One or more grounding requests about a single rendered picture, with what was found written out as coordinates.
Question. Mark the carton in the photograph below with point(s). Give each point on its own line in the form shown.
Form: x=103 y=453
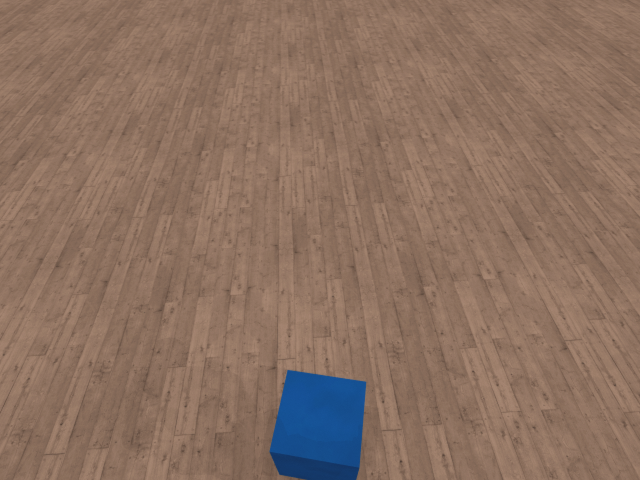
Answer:
x=318 y=431

